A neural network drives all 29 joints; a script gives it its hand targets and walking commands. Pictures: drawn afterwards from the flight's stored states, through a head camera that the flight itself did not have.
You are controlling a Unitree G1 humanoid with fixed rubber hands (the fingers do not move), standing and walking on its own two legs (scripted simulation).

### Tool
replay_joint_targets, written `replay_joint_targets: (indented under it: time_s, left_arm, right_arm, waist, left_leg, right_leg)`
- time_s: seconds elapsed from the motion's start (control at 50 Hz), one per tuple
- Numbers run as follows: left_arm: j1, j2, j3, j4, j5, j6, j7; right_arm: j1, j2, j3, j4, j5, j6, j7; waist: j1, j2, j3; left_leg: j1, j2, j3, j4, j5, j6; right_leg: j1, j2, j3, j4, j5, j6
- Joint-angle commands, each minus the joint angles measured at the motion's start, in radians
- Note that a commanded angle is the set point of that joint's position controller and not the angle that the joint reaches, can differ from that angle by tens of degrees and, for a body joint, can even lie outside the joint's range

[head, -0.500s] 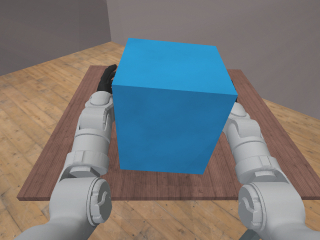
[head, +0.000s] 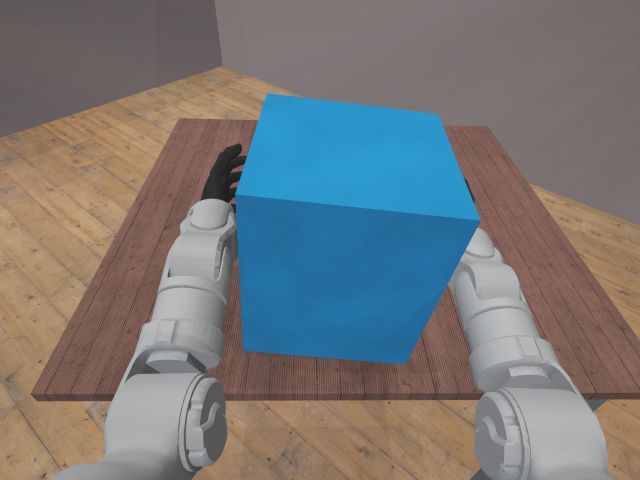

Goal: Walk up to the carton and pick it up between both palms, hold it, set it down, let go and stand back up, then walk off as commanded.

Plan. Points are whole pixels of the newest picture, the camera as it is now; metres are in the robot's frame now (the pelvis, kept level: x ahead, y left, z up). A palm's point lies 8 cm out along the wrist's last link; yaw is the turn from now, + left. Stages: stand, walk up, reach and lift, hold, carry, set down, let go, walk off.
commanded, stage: set down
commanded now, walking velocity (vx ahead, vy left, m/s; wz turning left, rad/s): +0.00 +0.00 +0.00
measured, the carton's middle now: (339, 234) +0.39 -0.05 +0.15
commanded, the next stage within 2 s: none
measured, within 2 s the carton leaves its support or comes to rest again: rests again in 1.22 s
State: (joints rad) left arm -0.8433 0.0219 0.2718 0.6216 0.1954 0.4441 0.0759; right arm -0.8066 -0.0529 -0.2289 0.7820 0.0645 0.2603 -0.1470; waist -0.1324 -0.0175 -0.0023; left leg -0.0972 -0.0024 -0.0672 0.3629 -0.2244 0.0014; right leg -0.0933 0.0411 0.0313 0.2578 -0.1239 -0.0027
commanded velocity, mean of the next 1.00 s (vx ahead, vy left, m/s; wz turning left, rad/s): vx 0.00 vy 0.00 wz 0.00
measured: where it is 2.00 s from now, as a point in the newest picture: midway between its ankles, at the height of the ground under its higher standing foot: outside the picture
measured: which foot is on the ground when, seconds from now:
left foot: down 0.00-1.00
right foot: down 0.00-1.00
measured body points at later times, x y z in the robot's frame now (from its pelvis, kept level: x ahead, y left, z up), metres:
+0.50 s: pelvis -0.01 +0.00 +0.00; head -0.01 +0.01 +0.45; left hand +0.43 +0.10 +0.16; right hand +0.38 -0.20 +0.13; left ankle -0.02 +0.12 -0.75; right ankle +0.01 -0.12 -0.75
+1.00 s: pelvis -0.01 +0.00 +0.00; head -0.01 +0.01 +0.45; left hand +0.43 +0.10 +0.14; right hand +0.39 -0.21 +0.12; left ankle -0.02 +0.11 -0.75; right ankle +0.01 -0.12 -0.75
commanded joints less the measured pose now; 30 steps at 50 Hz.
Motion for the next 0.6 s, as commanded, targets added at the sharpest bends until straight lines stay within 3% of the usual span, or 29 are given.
replay_joint_targets:
  time_s: [0.0, 0.02, 0.08, 0.12, 0.14, 0.16, 0.18, 0.2, 0.26, 0.28, 0.34, 0.38, 0.4, 0.42, 0.44, 0.46, 0.5, 0.52, 0.54, 0.56, 0.58]
  left_arm:
    - [-0.61, -0.641, -0.365, -0.13, -0.108, -0.032, -0.158]
    - [-0.591, -0.626, -0.347, -0.118, -0.102, -0.033, -0.158]
    - [-0.612, -0.635, -0.36, -0.094, -0.098, -0.047, -0.158]
    - [-0.65, -0.633, -0.387, -0.142, -0.095, -0.058, -0.153]
    - [-0.619, -0.651, -0.381, -0.136, -0.101, -0.056, -0.151]
    - [-0.656, -0.665, -0.4, -0.162, -0.112, -0.067, -0.145]
    - [-0.596, -0.653, -0.386, -0.143, -0.098, -0.059, -0.145]
    - [-0.6, -0.608, -0.34, -0.055, -0.07, -0.053, -0.152]
    - [-0.594, -0.629, -0.333, -0.06, -0.066, -0.07, -0.163]
    - [-0.634, -0.652, -0.364, -0.082, -0.095, -0.084, -0.153]
    - [-0.609, -0.649, -0.351, -0.069, -0.078, -0.092, -0.153]
    - [-0.587, -0.654, -0.344, -0.034, -0.074, -0.086, -0.149]
    - [-0.62, -0.666, -0.356, -0.064, -0.077, -0.096, -0.148]
    - [-0.601, -0.658, -0.343, -0.049, -0.078, -0.098, -0.153]
    - [-0.572, -0.661, -0.356, -0.051, -0.073, -0.095, -0.152]
    - [-0.575, -0.65, -0.342, -0.033, -0.072, -0.105, -0.155]
    - [-0.556, -0.615, -0.297, 0.037, -0.044, -0.092, -0.168]
    - [-0.604, -0.625, -0.297, 0.015, -0.054, -0.101, -0.17]
    - [-0.582, -0.664, -0.33, 0.006, -0.068, -0.111, -0.168]
    - [-0.575, -0.671, -0.342, -0.011, -0.074, -0.126, -0.16]
    - [-0.581, -0.656, -0.338, -0.042, -0.075, -0.139, -0.156]
  right_arm:
    - [-0.859, 0.53, 0.304, -0.34, 0.051, -0.119, 0.118]
    - [-0.869, 0.531, 0.329, -0.355, 0.057, -0.113, 0.12]
    - [-0.879, 0.531, 0.31, -0.35, 0.033, -0.118, 0.123]
    - [-0.862, 0.541, 0.312, -0.35, 0.034, -0.133, 0.126]
    - [-0.888, 0.544, 0.325, -0.394, 0.033, -0.14, 0.126]
    - [-0.863, 0.551, 0.327, -0.368, 0.032, -0.137, 0.128]
    - [-0.846, 0.541, 0.326, -0.361, 0.035, -0.132, 0.129]
    - [-0.833, 0.514, 0.297, -0.291, 0.009, -0.121, 0.128]
    - [-0.837, 0.528, 0.28, -0.313, -0.018, -0.15, 0.135]
    - [-0.851, 0.552, 0.281, -0.308, -0.018, -0.151, 0.139]
    - [-0.811, 0.543, 0.284, -0.284, -0.03, -0.163, 0.141]
    - [-0.85, 0.537, 0.286, -0.308, -0.026, -0.164, 0.146]
    - [-0.809, 0.529, 0.251, -0.281, -0.039, -0.167, 0.145]
    - [-0.84, 0.532, 0.257, -0.304, -0.044, -0.175, 0.148]
    - [-0.819, 0.53, 0.27, -0.31, -0.043, -0.173, 0.146]
    - [-0.833, 0.544, 0.271, -0.3, -0.048, -0.178, 0.145]
    - [-0.798, 0.515, 0.228, -0.243, -0.072, -0.167, 0.145]
    - [-0.811, 0.544, 0.23, -0.257, -0.066, -0.173, 0.147]
    - [-0.852, 0.562, 0.244, -0.327, -0.071, -0.192, 0.15]
    - [-0.83, 0.551, 0.248, -0.325, -0.075, -0.195, 0.154]
    - [-0.842, 0.577, 0.288, -0.346, -0.066, -0.197, 0.157]
  waist:
    - [-0.01, 0.029, -0.593]
    - [0.006, 0.008, -0.571]
    - [-0.003, 0.025, -0.569]
    - [-0.011, 0.053, -0.601]
    - [0.007, 0.043, -0.618]
    - [-0.007, 0.052, -0.636]
    - [0.007, 0.054, -0.596]
    - [-0.003, 0.049, -0.521]
    - [0.005, 0.033, -0.545]
    - [0.002, 0.048, -0.586]
    - [-0.004, 0.035, -0.59]
    - [0.011, 0.031, -0.562]
    - [-0.014, 0.058, -0.566]
    - [0.008, 0.032, -0.575]
    - [-0.009, 0.016, -0.586]
    - [0.003, 0.03, -0.57]
    - [-0.005, 0.026, -0.461]
    - [0.002, 0.017, -0.481]
    - [0.012, 0.029, -0.567]
    - [0.008, 0.03, -0.602]
    - [0.029, 0.007, -0.634]
  left_leg:
    - [0.145, -0.036, 0.068, 0.003, 0.406, -0.055]
    - [0.124, -0.039, 0.073, -0.002, 0.375, -0.048]
    - [0.121, -0.037, 0.067, -0.009, 0.344, -0.047]
    - [0.149, -0.03, 0.066, 0.002, 0.37, -0.055]
    - [0.141, -0.031, 0.065, -0.001, 0.372, -0.052]
    - [0.168, -0.027, 0.058, 0.006, 0.404, -0.063]
    - [0.168, -0.03, 0.07, 0.012, 0.413, -0.062]
    - [0.15, -0.029, 0.067, -0.007, 0.326, -0.049]
    - [0.117, -0.029, 0.081, -0.027, 0.277, -0.048]
    - [0.137, -0.021, 0.072, -0.024, 0.306, -0.055]
    - [0.154, -0.024, 0.077, -0.012, 0.328, -0.059]
    - [0.137, -0.025, 0.075, -0.017, 0.32, -0.052]
    - [0.16, -0.018, 0.068, -0.012, 0.338, -0.067]
    - [0.152, -0.019, 0.078, -0.011, 0.338, -0.06]
    - [0.162, -0.018, 0.071, -0.01, 0.342, -0.055]
    - [0.132, -0.026, 0.078, -0.018, 0.323, -0.059]
    - [0.097, -0.024, 0.087, -0.034, 0.251, -0.047]
    - [0.092, -0.026, 0.087, -0.047, 0.203, -0.042]
    - [0.071, -0.026, 0.086, -0.038, 0.233, -0.044]
    - [0.097, -0.023, 0.081, -0.029, 0.287, -0.051]
    - [0.107, -0.023, 0.084, -0.023, 0.32, -0.044]
  right_leg:
    - [0.241, 0.025, -0.075, 0.053, 0.498, 0.062]
    - [0.255, 0.022, -0.07, 0.062, 0.508, 0.071]
    - [0.224, 0.021, -0.081, 0.054, 0.445, 0.066]
    - [0.197, 0.025, -0.085, 0.055, 0.446, 0.059]
    - [0.217, 0.022, -0.081, 0.051, 0.457, 0.056]
    - [0.19, 0.029, -0.094, 0.053, 0.442, 0.051]
    - [0.197, 0.028, -0.089, 0.054, 0.455, 0.054]
    - [0.165, 0.021, -0.084, 0.03, 0.382, 0.055]
    - [0.194, 0.015, -0.091, 0.031, 0.352, 0.052]
    - [0.17, 0.021, -0.094, 0.037, 0.368, 0.052]
    - [0.158, 0.024, -0.102, 0.035, 0.365, 0.051]
    - [0.157, 0.024, -0.094, 0.032, 0.357, 0.048]
    - [0.137, 0.028, -0.107, 0.037, 0.347, 0.044]
    - [0.145, 0.026, -0.1, 0.028, 0.351, 0.048]
    - [0.155, 0.026, -0.1, 0.031, 0.37, 0.047]
    - [0.17, 0.02, -0.098, 0.035, 0.374, 0.05]
    - [0.163, 0.015, -0.097, 0.021, 0.307, 0.051]
    - [0.166, 0.011, -0.096, 0.019, 0.285, 0.051]
    - [0.173, 0.006, -0.095, 0.031, 0.328, 0.05]
    - [0.182, 0.013, -0.1, 0.048, 0.369, 0.049]
    - [0.2, 0.01, -0.092, 0.053, 0.418, 0.056]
